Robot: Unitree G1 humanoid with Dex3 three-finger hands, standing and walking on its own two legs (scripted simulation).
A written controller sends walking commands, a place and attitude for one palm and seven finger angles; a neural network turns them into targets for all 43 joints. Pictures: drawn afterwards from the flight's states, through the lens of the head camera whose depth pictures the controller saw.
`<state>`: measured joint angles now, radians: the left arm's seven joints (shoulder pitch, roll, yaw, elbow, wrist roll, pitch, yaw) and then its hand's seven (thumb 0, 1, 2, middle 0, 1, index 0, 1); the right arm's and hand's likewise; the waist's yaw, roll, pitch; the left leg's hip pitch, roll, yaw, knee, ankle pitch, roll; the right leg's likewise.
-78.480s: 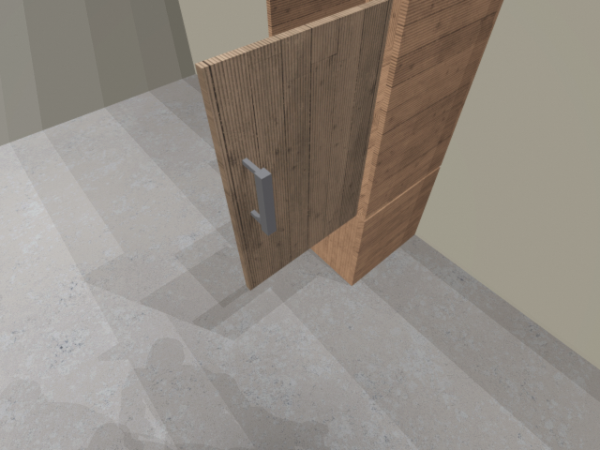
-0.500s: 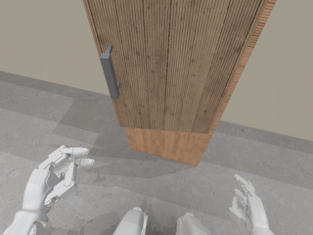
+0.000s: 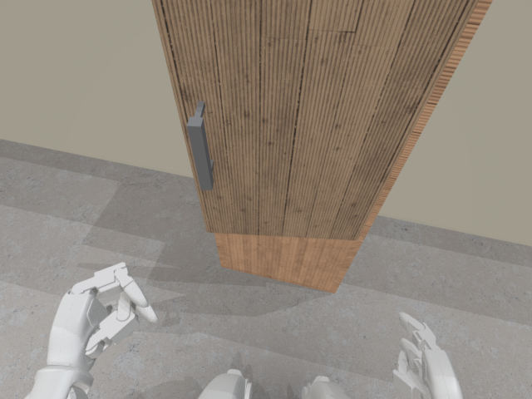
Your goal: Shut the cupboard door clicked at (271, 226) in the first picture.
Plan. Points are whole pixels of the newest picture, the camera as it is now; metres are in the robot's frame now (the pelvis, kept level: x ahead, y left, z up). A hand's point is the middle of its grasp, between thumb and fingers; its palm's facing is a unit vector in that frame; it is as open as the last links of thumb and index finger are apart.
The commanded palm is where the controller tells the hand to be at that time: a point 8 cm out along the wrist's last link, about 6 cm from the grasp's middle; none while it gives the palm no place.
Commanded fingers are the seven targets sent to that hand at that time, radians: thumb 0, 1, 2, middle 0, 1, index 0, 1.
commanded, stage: raise the hand and make a fist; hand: left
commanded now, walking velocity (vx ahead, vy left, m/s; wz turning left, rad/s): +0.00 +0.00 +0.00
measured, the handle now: (204, 148) +0.50 +0.15 +0.07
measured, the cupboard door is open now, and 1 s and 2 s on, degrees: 11 11 11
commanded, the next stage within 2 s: bring the fist close to the handle in 0.78 s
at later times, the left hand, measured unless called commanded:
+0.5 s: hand (131, 293) +0.24 +0.19 +0.08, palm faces +0.02 -1.00 -0.04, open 3.1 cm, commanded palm +0.21 +0.24 +0.08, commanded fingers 0.00 0.90 0.90 -1.30 -1.50 -1.30 -1.50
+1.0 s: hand (154, 296) +0.23 +0.16 +0.08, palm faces +0.02 -1.00 -0.04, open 3.1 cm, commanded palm +0.22 +0.21 +0.08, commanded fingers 0.00 0.90 0.90 -1.30 -1.50 -1.30 -1.50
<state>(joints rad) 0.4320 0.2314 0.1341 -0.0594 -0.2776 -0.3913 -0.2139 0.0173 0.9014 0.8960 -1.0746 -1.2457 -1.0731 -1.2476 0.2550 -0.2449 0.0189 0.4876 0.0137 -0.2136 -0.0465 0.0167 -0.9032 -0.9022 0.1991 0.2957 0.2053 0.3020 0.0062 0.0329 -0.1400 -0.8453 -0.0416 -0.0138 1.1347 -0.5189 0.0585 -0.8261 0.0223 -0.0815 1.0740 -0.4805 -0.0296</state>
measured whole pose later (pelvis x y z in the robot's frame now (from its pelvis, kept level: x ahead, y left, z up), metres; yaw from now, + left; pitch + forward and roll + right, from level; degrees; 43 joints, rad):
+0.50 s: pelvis +0.01 +0.00 +0.02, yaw +0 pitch +11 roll -3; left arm 0.37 0.25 0.15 -0.05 -0.28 -0.30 -0.22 0.02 0.90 0.90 -1.30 -1.49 -1.30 -1.50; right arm 0.29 -0.25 0.04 0.47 0.02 -0.17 -0.04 0.02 -0.90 -0.90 0.20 0.30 0.21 0.30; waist 0.00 0.04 -0.13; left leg -0.75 -0.04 -0.02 1.05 -0.50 0.06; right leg -0.73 0.03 -0.08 0.99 -0.46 -0.03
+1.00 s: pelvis +0.00 -0.02 +0.01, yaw +1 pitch +11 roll -2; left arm 0.34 0.23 0.13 0.00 -0.27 -0.34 -0.21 0.02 0.90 0.90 -1.31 -1.50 -1.30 -1.50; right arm 0.27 -0.26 0.03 0.48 0.02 -0.18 -0.05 0.02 -0.90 -0.90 0.20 0.30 0.21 0.30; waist 0.01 0.05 -0.14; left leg -0.76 -0.03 -0.03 1.07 -0.50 0.03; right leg -0.75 0.03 -0.09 1.02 -0.47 -0.06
